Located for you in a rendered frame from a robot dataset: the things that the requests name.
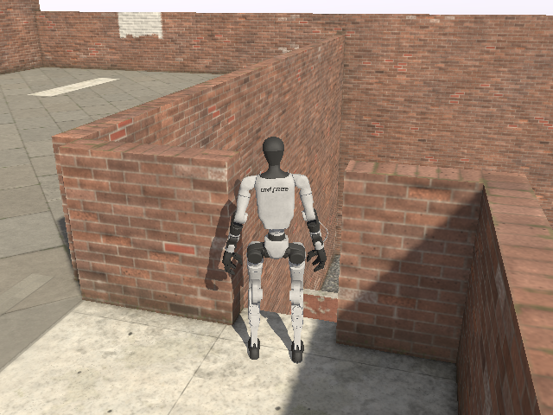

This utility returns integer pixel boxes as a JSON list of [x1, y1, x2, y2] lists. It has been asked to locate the robot right hand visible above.
[[307, 247, 327, 272]]

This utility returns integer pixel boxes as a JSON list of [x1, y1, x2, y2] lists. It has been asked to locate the robot left hand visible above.
[[222, 251, 243, 275]]

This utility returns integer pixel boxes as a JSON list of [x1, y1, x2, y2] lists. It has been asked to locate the robot right upper arm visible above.
[[292, 174, 316, 221]]

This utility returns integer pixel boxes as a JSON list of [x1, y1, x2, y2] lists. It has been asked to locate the right robot thigh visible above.
[[288, 242, 306, 305]]

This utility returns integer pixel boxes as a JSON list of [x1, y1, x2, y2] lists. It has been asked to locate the robot thigh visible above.
[[288, 242, 306, 305], [246, 241, 264, 303]]

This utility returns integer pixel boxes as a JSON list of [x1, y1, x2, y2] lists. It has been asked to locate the left robot forearm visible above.
[[225, 211, 243, 253]]

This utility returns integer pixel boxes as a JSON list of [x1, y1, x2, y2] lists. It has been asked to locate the robot left upper arm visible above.
[[234, 175, 257, 224]]

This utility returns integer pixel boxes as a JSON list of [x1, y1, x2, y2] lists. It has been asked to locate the left robot thigh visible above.
[[246, 241, 264, 303]]

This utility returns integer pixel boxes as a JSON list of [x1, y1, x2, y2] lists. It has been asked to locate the right robot forearm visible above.
[[307, 209, 324, 250]]

